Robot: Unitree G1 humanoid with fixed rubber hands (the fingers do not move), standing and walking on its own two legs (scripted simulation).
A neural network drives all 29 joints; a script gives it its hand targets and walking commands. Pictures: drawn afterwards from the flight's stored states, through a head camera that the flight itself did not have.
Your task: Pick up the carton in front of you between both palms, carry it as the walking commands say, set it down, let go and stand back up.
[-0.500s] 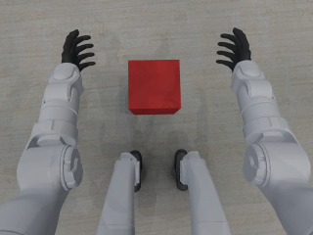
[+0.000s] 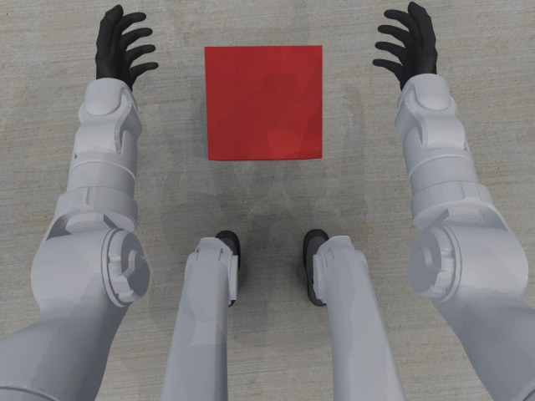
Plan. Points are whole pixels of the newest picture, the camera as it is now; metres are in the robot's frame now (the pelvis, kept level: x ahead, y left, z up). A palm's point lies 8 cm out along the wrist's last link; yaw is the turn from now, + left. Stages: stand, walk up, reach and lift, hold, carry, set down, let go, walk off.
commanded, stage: reach and lift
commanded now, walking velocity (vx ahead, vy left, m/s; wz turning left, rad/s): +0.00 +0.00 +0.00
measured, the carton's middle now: (263, 114) +0.49 +0.02 -0.45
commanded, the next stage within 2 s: none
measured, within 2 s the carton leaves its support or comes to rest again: leaves its support in 1.42 s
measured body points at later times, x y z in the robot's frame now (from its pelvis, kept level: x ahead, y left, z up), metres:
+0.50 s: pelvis -0.05 +0.00 -0.19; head +0.32 +0.01 +0.06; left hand +0.50 +0.20 -0.37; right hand +0.51 -0.17 -0.37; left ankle +0.06 +0.12 -0.54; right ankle +0.06 -0.13 -0.54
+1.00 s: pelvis -0.05 +0.00 -0.20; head +0.32 +0.00 +0.04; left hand +0.51 +0.18 -0.38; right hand +0.51 -0.16 -0.39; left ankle +0.06 +0.12 -0.54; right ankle +0.06 -0.13 -0.54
